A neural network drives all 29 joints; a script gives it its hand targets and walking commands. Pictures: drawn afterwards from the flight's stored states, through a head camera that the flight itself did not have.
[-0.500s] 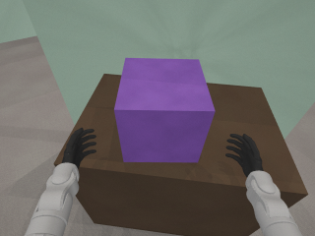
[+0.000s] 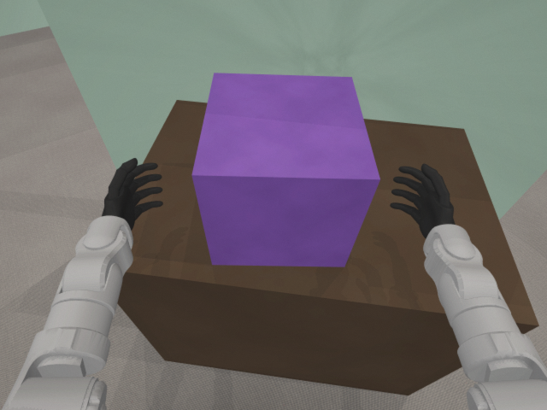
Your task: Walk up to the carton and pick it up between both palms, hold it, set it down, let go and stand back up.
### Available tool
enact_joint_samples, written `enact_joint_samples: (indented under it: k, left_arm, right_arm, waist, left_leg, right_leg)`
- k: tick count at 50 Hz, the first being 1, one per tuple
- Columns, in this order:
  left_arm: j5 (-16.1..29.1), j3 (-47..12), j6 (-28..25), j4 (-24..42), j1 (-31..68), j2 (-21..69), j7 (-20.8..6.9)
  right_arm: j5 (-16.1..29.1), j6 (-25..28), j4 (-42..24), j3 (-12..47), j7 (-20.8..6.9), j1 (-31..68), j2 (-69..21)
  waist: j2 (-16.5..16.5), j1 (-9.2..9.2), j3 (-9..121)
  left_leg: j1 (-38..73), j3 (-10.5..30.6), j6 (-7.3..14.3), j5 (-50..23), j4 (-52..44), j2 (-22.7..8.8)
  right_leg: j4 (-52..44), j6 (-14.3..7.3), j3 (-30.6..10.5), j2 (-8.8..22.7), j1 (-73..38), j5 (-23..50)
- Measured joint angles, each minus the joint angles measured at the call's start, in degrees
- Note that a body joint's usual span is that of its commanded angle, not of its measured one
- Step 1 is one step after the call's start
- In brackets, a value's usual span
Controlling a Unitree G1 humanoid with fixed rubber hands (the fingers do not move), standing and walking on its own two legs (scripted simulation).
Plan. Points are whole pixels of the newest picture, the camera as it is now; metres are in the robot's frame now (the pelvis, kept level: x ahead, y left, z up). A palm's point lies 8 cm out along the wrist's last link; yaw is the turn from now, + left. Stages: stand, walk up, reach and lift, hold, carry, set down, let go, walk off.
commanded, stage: reach and lift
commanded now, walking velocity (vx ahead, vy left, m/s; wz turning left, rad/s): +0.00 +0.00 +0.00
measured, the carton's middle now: (280, 172) +0.53 +0.01 +0.01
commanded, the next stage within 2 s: none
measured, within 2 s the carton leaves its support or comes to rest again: neither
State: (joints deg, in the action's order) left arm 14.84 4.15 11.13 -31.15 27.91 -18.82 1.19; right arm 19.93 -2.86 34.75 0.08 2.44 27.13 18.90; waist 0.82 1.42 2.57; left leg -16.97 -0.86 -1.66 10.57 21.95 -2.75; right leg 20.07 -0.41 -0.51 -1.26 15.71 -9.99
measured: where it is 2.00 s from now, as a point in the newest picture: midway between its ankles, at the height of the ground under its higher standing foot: outside the picture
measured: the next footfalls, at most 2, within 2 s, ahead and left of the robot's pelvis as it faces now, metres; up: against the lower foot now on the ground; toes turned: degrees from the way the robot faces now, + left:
none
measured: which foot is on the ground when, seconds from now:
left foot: down 0.00-1.00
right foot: down 0.00-1.00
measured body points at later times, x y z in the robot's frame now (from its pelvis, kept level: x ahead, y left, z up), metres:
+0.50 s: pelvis +0.00 +0.00 -0.01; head +0.06 +0.01 +0.44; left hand +0.45 +0.23 +0.12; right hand +0.46 -0.21 +0.13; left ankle +0.00 +0.14 -0.75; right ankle +0.00 -0.11 -0.75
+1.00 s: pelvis -0.01 -0.01 -0.01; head +0.07 +0.02 +0.43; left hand +0.47 +0.25 +0.11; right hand +0.49 -0.20 +0.12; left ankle +0.00 +0.14 -0.75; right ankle +0.00 -0.11 -0.75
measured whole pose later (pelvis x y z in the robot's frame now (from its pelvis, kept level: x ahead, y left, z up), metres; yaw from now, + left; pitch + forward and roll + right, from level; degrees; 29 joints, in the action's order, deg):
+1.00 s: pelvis -0.01 -0.01 -0.01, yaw +1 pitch +21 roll -1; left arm 20.0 -6.8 -1.6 -76.6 66.0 -23.3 1.4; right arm 25.3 0.4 73.0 6.1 1.2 63.6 21.2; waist 1.6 0.2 12.9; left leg -37.8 1.3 -2.3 10.0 27.1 -3.4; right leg 23.4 -1.0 1.5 -2.0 35.2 -8.8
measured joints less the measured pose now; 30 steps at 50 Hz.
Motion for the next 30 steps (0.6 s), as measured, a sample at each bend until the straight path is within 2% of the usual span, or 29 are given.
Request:
enact_joint_samples:
  k: [4, 15, 22, 30]
  left_arm:
    - [1.1, -1.4, 0.3, -3.5, 5.3, -1.3, 0.1]
    - [-1.5, -0.7, 3.9, -9.9, 14.5, -0.6, -0.9]
    - [1.3, -3.0, 2.6, -14.7, 19.7, -2.4, 1.3]
    - [4.2, -6.7, 0.2, -25.7, 30.4, -3.8, 2.3]
  right_arm:
    - [1.1, -1.3, 4.1, 0.5, -0.1, 5.5, 1.0]
    - [3.6, -2.1, 13.8, 2.8, 0.1, 14.6, 2.9]
    - [3.9, -3.1, 14.8, 2.8, -0.2, 19.2, 3.7]
    - [4.5, -4.4, 23.8, 3.5, -0.2, 30.7, 4.2]
  waist:
    - [-0.2, -0.26, 1.1]
    - [-1.1, 0.00, 1.2]
    - [-0.7, 0.15, 3.5]
    - [-0.4, 0.02, 7.8]
  left_leg:
    - [-2.0, 0.4, 0.0, 0.3, 1.0, 0.0]
    - [-3.2, 0.1, 0.1, 0.4, 1.2, -0.5]
    - [-8.2, -0.1, 0.0, 0.0, 2.1, -0.6]
    - [-15.0, 0.4, -0.2, 0.0, 3.9, -0.7]
  right_leg:
    - [0.3, 0.0, 0.3, -0.1, 1.7, 0.0]
    - [-1.1, 0.2, -0.1, -0.5, 2.2, 0.9]
    - [0.5, 0.1, -0.2, -0.6, 7.7, 1.1]
    - [2.2, -0.1, 0.2, -0.8, 14.4, 1.0]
